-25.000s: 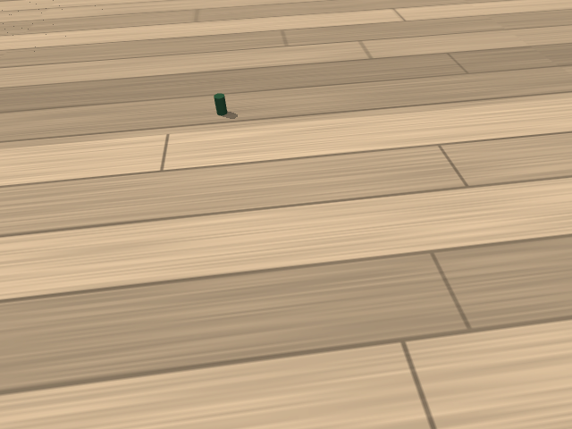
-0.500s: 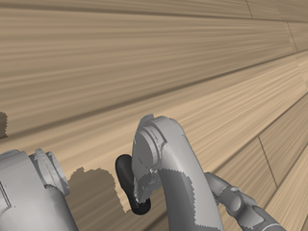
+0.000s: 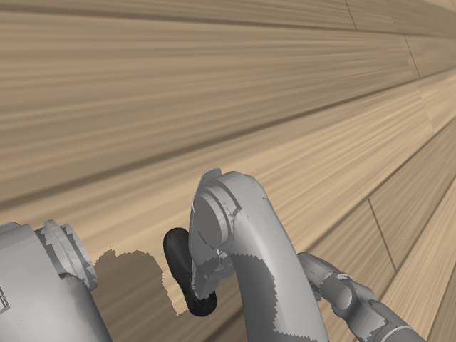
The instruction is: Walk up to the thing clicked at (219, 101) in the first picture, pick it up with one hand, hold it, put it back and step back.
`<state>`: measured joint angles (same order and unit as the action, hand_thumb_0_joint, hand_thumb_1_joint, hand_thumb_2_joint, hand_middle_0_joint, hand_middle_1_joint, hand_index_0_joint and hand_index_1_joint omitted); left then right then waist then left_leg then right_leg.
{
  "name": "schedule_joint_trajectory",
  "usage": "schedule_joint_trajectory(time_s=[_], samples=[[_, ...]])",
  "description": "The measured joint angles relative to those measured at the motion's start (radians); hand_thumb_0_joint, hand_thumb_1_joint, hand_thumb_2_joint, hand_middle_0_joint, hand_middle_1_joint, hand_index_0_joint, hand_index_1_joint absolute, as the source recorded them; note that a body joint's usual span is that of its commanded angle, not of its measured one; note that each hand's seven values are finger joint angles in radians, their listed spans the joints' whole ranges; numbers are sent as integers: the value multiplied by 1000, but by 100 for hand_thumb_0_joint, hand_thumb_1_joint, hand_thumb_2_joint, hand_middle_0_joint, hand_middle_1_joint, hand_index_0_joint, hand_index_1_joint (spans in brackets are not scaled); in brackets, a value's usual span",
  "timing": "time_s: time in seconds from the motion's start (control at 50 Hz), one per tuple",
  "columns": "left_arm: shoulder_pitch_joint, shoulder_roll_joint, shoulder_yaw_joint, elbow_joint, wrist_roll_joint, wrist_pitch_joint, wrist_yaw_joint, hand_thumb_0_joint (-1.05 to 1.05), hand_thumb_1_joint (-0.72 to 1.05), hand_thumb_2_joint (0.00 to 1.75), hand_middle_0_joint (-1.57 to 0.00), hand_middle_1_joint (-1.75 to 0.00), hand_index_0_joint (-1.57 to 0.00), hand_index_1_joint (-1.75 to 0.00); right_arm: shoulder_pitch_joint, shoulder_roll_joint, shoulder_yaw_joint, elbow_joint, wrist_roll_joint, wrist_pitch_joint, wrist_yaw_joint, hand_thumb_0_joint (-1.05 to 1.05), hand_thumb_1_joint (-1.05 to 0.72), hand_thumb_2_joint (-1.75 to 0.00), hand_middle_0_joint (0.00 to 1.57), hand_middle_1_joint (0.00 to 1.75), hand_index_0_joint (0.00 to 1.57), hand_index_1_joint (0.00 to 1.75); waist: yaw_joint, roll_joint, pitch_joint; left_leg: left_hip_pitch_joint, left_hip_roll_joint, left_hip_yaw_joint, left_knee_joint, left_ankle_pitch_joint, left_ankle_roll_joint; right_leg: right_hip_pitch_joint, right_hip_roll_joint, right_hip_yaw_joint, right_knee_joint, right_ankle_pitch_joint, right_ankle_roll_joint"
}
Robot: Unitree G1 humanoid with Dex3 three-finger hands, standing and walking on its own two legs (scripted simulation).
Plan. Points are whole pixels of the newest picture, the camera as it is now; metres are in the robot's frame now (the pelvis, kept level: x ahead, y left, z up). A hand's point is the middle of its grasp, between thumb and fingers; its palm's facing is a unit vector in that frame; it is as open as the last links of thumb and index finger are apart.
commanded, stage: loosen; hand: left
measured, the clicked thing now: out of the picture +0.45 +0.33 -0.23
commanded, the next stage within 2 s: open in 0.10 s
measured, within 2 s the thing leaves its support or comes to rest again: rests again in 0.56 s
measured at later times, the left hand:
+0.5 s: hand out of the picture +0.45 +0.33 -0.17, palm faces +0.52 -0.86 -0.02, open 10.7 cm
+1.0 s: hand out of the picture +0.46 +0.33 -0.16, palm faces +0.50 -0.86 +0.00, open 16.8 cm
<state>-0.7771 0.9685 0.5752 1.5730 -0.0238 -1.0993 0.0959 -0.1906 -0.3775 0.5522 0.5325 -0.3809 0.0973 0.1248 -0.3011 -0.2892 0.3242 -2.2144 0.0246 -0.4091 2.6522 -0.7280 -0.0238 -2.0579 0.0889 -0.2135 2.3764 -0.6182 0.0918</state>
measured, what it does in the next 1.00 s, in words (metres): stands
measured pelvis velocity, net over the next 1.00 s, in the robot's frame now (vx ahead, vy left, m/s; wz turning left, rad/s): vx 0.00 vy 0.00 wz -0.01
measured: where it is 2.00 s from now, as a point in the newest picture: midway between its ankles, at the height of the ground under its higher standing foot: (139, 325)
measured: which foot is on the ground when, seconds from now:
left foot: down 0.00-1.00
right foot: down 0.00-1.00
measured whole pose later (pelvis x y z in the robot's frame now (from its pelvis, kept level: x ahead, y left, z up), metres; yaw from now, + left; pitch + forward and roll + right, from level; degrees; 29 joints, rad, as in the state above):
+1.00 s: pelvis +0.00 +0.00 +0.00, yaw +0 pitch +14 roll -19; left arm -0.79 0.97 0.58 1.48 -0.01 -1.07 0.06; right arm -0.20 -0.37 0.55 0.52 -0.37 0.10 0.11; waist -0.29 -0.30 0.33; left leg -2.21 0.03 -0.41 2.64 -0.72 -0.01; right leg -2.05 0.09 -0.22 2.36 -0.61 0.09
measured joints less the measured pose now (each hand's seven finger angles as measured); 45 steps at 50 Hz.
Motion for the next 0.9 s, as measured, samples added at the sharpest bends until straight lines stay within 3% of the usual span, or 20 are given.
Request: schedule_joint_trajectory(time_s=[0.26, 0.38, 0.74, 0.9], samples=[[-1, 1, -13, 2, 4, -2, -1, 0, -14, 78, -79, -87, -110, -98, -5, 3, 0, 1, -2, 0, -2, 0, -91, -89, 20, 30, 20, 30, 1, -2, -4, -3, 2, -2, -1, 5, 3, -1, 1, -3, -5, 7, 1], [-3, 0, -15, 1, 10, -4, 0, -1, -12, 65, -78, -78, -94, -82, -7, 6, 1, -1, -3, 0, -2, 0, -91, -89, 20, 30, 20, 30, 2, -2, -4, -1, 3, -1, -4, 4, 6, 4, 0, -4, -9, 6, -3], [-10, 4, -20, 0, 20, -1, 8, -1, -39, 25, -45, -36, -45, -35, -15, 8, 5, -10, -5, 4, 0, 0, -90, -89, 20, 30, 20, 30, 3, -6, -2, 1, 3, -5, -8, 5, 6, 8, -1, -9, -17, 7, -5], [-8, 0, -27, -20, 1, -5, -10, -1, -52, 18, -28, -23, -27, -23, -16, 6, 7, -6, -2, -2, -3, 0, -91, -90, 20, 30, 20, 30, 4, -7, -2, -1, 2, -3, -7, 4, 7, 8, -3, -6, -15, 5, 1]])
